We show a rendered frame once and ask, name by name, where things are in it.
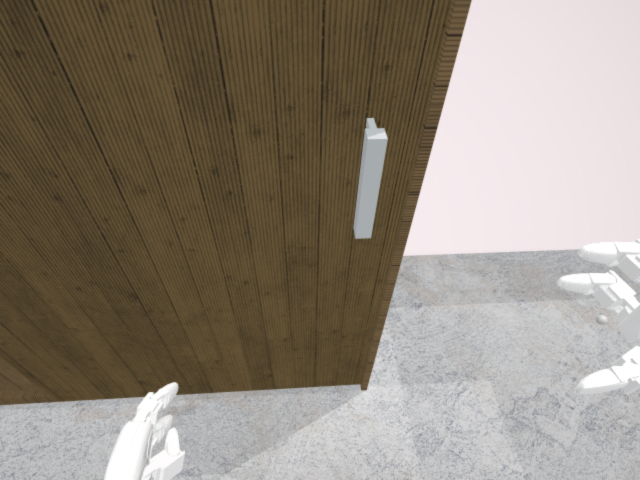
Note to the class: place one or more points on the left robot hand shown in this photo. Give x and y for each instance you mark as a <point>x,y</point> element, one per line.
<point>137,442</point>

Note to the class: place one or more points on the handle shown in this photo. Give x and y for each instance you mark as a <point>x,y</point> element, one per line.
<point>372,161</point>

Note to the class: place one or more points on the right robot hand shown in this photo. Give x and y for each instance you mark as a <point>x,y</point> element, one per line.
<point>615,295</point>

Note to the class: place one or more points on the wardrobe door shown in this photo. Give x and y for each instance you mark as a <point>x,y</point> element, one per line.
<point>178,185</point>
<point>11,379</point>

